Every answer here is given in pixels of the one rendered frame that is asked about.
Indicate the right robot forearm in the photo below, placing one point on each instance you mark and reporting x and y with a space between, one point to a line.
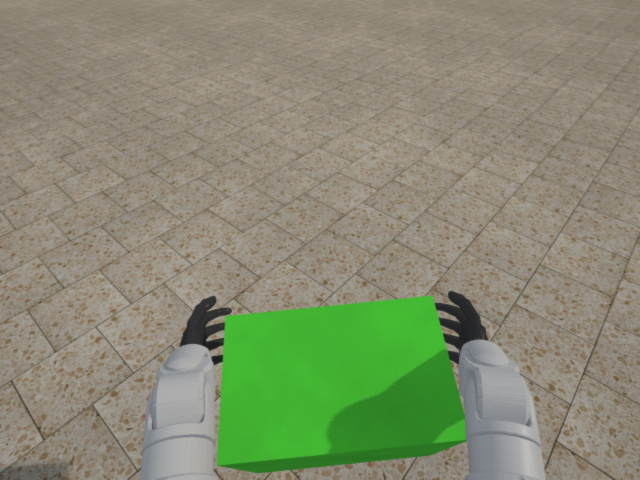
500 419

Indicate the right robot hand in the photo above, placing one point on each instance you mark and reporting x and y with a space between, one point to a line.
469 326

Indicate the left robot forearm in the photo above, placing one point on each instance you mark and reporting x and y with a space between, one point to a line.
179 432

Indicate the carton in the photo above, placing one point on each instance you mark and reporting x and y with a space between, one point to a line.
336 385

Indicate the left robot hand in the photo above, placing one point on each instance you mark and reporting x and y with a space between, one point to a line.
197 333

